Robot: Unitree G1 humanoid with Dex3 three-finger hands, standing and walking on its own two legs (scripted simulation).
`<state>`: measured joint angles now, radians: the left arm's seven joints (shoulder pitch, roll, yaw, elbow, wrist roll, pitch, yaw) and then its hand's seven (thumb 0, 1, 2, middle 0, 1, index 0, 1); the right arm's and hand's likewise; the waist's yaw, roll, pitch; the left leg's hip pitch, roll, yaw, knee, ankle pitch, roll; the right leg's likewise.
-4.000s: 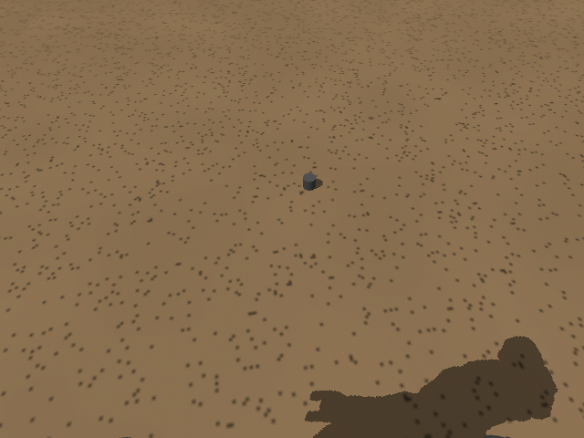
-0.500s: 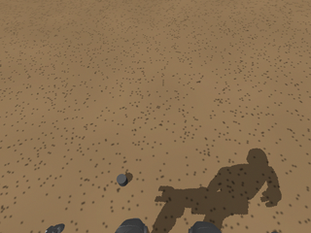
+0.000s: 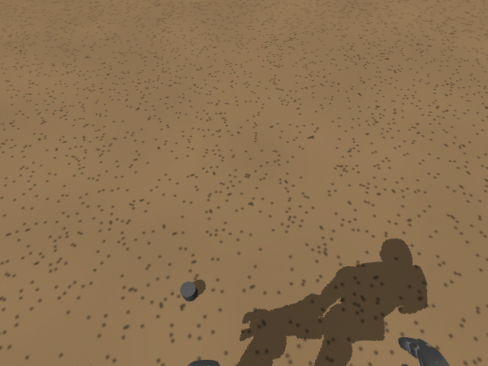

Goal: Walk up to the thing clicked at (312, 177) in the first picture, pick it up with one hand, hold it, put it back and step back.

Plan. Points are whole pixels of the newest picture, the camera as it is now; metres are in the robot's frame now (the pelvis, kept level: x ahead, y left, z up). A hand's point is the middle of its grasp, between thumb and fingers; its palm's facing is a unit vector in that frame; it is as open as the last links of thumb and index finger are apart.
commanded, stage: walk up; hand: left
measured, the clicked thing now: (189, 291) +0.44 +0.28 -0.74
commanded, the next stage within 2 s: stand in 1.08 s
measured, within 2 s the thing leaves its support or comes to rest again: neither
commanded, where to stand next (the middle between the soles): +0.05 +0.00 m, yaw +0 degrees
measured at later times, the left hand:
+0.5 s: hand out of the picture +0.12 +0.24 -0.15, palm faces -0.03 -0.95 -0.31, open 7.3 cm
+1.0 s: hand out of the picture +0.09 +0.25 -0.15, palm faces -0.01 -0.94 -0.33, open 7.4 cm
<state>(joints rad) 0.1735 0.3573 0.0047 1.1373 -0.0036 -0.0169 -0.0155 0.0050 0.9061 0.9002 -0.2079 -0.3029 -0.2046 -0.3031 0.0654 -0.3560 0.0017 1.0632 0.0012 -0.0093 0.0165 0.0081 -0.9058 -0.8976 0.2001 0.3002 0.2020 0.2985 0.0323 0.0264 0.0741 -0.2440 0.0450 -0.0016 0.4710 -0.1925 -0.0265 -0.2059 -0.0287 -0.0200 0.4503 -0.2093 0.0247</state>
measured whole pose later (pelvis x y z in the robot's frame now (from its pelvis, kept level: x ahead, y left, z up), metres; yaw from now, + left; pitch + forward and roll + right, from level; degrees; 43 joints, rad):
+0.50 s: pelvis +0.01 +0.00 +0.01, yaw -1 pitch -2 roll +0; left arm 0.05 0.34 0.01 1.15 0.00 -0.01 -0.01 0.00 0.91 0.90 -0.21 -0.30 -0.20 -0.30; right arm 0.08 -0.35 -0.01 1.16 -0.01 0.00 0.01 0.01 -0.91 -0.90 0.20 0.30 0.20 0.30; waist -0.01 -0.01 0.06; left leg -0.15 0.05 0.02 0.34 -0.14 -0.03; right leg -0.14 -0.03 0.00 0.34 -0.16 0.03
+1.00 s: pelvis +0.02 +0.00 +0.01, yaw -1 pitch -2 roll +0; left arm 0.09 0.34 0.02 1.17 0.00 0.00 -0.01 0.00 0.91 0.90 -0.21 -0.30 -0.20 -0.30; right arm 0.07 -0.34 -0.01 1.15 -0.01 -0.01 0.01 0.01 -0.91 -0.90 0.20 0.30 0.20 0.30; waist 0.00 0.01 0.06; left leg -0.15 0.04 0.02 0.33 -0.15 -0.03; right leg -0.13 -0.03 0.00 0.34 -0.18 0.03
